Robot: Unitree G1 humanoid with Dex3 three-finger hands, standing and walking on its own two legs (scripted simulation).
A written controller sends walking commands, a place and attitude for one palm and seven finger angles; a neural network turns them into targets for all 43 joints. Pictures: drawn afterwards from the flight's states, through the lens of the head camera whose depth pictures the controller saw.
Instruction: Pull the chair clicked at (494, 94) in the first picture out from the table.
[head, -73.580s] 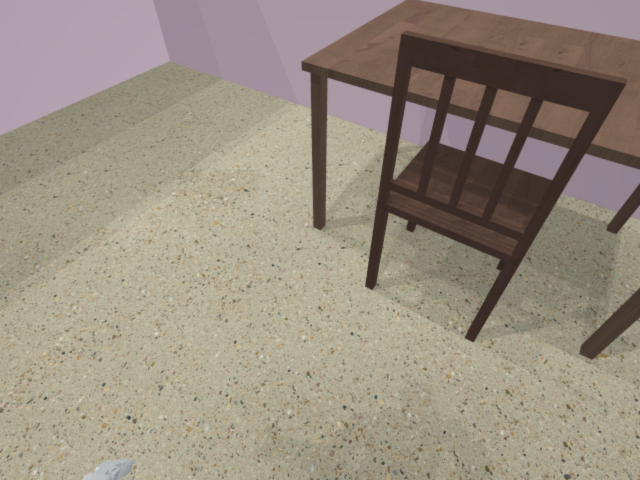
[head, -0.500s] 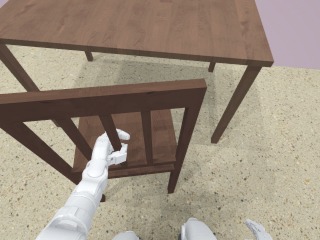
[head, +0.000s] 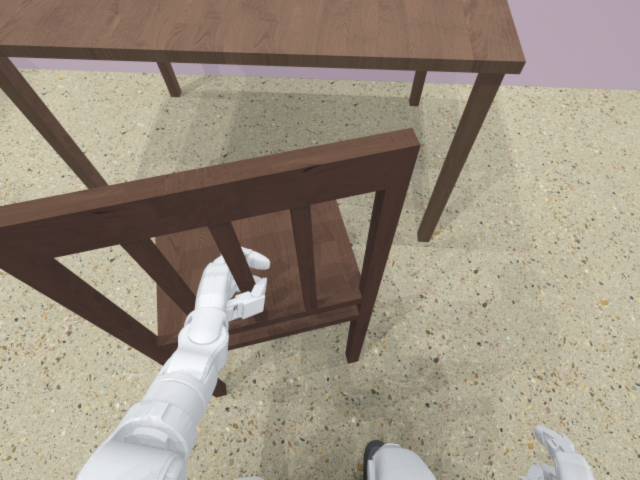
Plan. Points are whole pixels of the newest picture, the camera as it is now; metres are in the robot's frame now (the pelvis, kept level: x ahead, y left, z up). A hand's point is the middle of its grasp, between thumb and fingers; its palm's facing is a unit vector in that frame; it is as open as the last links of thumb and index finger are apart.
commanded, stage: step backward, pulling the chair out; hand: left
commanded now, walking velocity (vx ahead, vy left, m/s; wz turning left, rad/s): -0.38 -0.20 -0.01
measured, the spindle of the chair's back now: (244, 279) +0.38 +0.10 -0.06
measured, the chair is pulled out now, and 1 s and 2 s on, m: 0.36 0.64 0.65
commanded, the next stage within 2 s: stop walking, hand still on the chair in 0.54 s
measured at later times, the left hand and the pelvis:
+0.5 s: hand (239, 410) +0.21 +0.10 -0.06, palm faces -0.08 -0.98 -0.18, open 5.4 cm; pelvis -0.14 +0.01 +0.00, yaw -1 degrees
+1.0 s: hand out of the picture +0.07 +0.12 -0.06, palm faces -0.05 -0.98 -0.18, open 5.5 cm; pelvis -0.23 +0.01 +0.00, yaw -2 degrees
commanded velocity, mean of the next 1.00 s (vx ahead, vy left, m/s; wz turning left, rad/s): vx -0.13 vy -0.04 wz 0.02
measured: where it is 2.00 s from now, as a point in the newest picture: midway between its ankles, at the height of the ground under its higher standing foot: outside the picture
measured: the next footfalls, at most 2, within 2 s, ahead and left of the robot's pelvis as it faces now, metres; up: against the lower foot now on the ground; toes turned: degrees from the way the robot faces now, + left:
right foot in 0.22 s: -0.01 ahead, -0.11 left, +0.00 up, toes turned -5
left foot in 0.56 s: -0.18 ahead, +0.16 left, +0.00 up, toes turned +0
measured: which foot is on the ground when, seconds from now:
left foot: down 0.00-0.26, up 0.28-0.54, down 0.56-1.00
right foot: down 0.00-0.04, up 0.06-0.20, down 0.22-0.58, up 0.60-0.80, down 0.82-1.00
